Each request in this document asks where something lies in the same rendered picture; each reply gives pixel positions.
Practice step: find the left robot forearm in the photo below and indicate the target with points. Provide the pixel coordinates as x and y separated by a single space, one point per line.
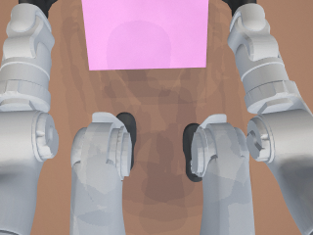
26 63

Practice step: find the right robot thigh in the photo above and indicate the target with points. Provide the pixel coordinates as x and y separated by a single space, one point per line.
227 207

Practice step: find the carton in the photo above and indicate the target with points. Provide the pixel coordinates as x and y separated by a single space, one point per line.
145 34

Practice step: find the right robot forearm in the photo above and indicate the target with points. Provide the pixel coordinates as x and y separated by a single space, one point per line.
260 65

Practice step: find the robot left foot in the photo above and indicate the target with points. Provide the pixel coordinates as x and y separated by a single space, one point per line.
131 127

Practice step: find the right robot hand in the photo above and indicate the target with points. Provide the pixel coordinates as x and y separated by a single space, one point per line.
235 4

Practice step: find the left robot hand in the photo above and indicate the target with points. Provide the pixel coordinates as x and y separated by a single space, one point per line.
44 5

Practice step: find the right robot upper arm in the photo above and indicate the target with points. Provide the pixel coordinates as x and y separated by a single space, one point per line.
284 141

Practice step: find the left robot upper arm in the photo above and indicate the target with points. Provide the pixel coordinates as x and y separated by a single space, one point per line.
27 140

